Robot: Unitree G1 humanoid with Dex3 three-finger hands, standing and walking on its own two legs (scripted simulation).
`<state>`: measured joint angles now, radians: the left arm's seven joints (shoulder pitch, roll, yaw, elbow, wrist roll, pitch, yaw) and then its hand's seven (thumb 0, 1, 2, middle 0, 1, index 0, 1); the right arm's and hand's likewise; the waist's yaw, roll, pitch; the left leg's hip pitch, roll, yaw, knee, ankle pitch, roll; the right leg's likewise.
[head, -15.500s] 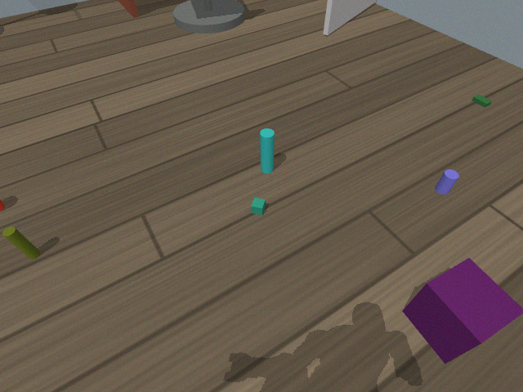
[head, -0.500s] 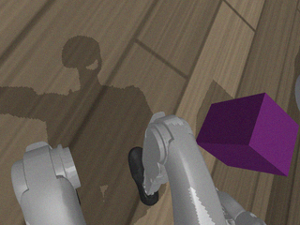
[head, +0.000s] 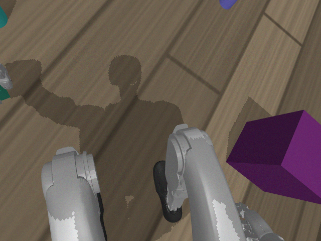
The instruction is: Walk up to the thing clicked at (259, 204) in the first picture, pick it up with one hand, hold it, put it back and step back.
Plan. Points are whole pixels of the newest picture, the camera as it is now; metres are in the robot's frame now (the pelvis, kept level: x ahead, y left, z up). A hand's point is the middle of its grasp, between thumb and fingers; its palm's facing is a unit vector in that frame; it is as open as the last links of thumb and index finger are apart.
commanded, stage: lift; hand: left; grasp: from above
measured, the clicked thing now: out of the picture +0.48 +0.35 -0.20
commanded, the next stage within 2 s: hold in 1.78 s
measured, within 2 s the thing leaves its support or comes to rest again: neither
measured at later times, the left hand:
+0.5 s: hand out of the picture +0.43 +0.34 -0.08, palm faces -0.49 -0.09 -0.87, open 5.5 cm
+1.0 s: hand out of the picture +0.36 +0.31 +0.12, palm faces -0.45 -0.12 -0.89, open 5.4 cm
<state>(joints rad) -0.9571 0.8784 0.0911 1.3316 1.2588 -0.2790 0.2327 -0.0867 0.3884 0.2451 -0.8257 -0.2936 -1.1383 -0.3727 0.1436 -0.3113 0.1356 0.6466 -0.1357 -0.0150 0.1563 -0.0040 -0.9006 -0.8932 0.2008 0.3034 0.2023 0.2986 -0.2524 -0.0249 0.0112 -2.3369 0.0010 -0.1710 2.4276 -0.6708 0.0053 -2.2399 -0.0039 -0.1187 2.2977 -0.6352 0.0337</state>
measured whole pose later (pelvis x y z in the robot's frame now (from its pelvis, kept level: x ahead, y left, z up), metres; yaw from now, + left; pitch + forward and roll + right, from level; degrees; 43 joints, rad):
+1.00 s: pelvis +0.00 +0.00 +0.20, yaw +6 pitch +28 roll -5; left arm -0.47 0.61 -0.03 0.70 1.00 -0.13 0.01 -0.11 0.44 0.13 -0.87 -0.22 -1.21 -0.28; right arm 0.15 -0.25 0.00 0.66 0.02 0.05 0.00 0.00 -0.91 -0.90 0.20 0.30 0.20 0.30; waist -0.11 0.04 -0.15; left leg -1.66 0.03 -0.06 1.77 -0.61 0.01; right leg -1.61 -0.01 -0.05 1.69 -0.57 0.03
